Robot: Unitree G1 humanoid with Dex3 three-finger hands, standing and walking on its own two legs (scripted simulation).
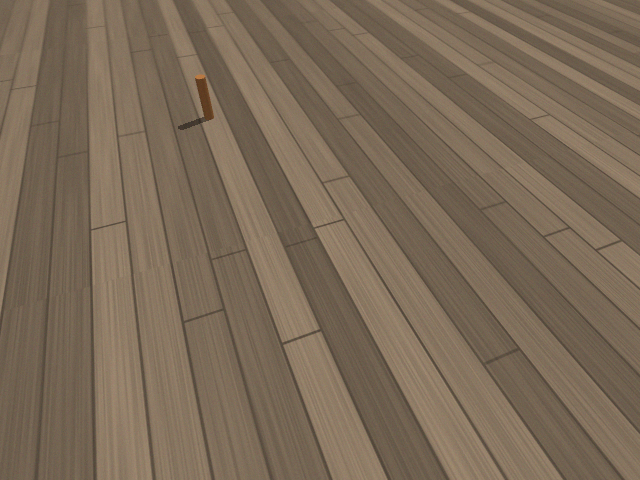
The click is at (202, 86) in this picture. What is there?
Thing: slim round
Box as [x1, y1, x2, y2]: [195, 74, 213, 119]
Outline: 196,75 195,79 204,116 206,119 210,119 213,117 205,78 204,75
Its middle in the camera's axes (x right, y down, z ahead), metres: -0.65 -0.79 +2.22
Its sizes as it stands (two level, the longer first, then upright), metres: 0.055 0.055 0.245
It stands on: the floor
